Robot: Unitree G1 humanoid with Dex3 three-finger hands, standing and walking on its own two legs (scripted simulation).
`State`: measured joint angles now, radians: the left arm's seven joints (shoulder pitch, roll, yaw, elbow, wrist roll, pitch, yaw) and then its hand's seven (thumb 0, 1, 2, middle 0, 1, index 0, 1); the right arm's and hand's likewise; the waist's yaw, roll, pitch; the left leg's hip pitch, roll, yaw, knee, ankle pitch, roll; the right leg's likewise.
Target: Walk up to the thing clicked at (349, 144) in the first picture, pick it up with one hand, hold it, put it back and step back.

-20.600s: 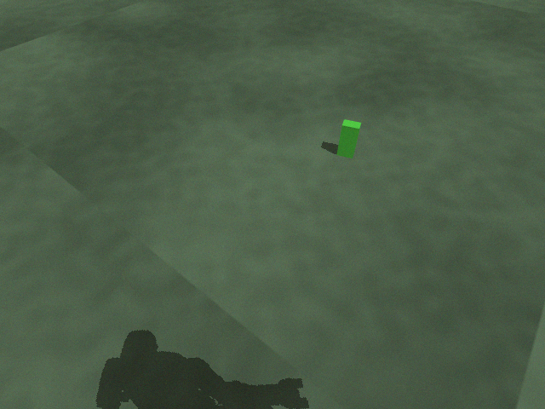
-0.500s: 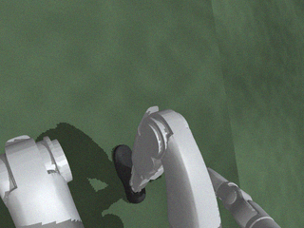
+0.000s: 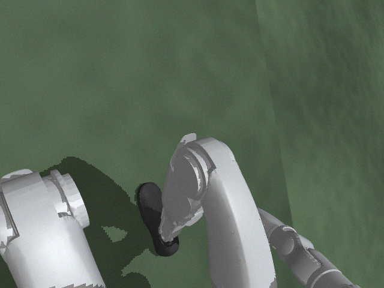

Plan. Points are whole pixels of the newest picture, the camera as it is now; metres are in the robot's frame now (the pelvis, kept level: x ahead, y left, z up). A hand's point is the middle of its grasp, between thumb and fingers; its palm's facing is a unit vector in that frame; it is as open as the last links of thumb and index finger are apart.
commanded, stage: open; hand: left
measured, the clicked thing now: out of the picture +0.45 +0.33 -0.19
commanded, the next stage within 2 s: withdraw in 0.38 s
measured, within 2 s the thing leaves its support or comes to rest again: neither
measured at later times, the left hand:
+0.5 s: hand out of the picture +0.44 +0.36 -0.16, palm faces +0.58 -0.81 +0.00, open 15.1 cm
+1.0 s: hand out of the picture +0.37 +0.42 -0.07, palm faces +0.54 -0.84 -0.08, open 17.5 cm
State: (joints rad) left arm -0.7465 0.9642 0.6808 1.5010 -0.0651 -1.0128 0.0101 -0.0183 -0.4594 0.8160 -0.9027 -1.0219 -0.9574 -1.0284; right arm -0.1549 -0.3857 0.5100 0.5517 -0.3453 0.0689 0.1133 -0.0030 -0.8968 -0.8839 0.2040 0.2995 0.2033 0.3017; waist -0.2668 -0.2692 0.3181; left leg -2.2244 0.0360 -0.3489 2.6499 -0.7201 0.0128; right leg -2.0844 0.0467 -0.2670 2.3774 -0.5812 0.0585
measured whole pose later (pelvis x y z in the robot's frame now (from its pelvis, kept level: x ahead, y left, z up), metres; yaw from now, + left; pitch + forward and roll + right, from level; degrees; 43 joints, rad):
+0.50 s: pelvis +0.00 +0.00 +0.00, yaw +0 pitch +14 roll -18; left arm -0.76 0.96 0.66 1.50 -0.08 -1.02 0.00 -0.01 -0.47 0.20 -0.43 -0.30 -0.44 -0.29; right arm -0.16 -0.38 0.52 0.54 -0.34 0.08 0.11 0.00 -0.90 -0.89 0.20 0.30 0.20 0.30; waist -0.26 -0.27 0.31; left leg -2.22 0.04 -0.35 2.65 -0.72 0.01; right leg -2.08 0.05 -0.27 2.37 -0.58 0.06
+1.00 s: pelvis +0.00 +0.00 +0.02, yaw +3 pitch +21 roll -15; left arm -0.58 0.81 0.62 1.15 -0.17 -0.73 -0.19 -0.02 -0.60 0.02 -0.09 -0.07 -0.12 -0.05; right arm -0.02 -0.37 0.31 0.59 -0.18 0.08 0.09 0.00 -0.91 -0.89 0.21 0.30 0.21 0.30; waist -0.15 -0.12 0.09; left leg -2.24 0.03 -0.25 2.54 -0.70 0.03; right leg -2.11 0.01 -0.21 2.33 -0.61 0.04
